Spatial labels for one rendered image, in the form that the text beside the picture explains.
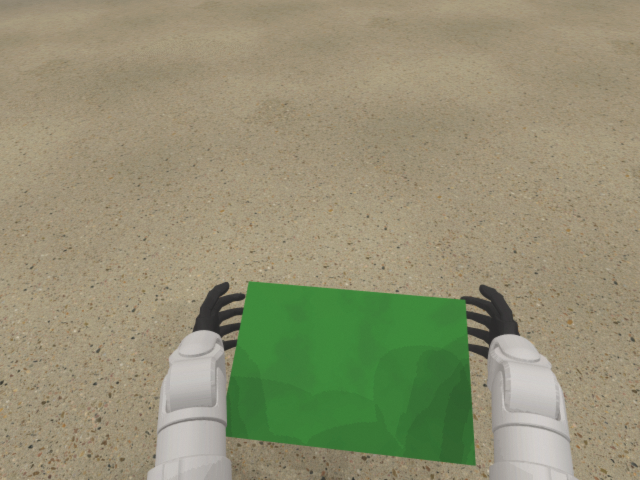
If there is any right robot forearm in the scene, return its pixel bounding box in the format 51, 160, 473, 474
487, 334, 579, 480

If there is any left robot forearm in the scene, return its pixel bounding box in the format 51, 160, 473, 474
147, 330, 232, 480

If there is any carton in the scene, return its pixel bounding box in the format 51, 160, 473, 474
226, 281, 476, 466

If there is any left robot hand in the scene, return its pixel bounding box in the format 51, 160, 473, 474
192, 282, 245, 351

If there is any right robot hand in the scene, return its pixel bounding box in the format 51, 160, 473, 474
460, 285, 520, 360

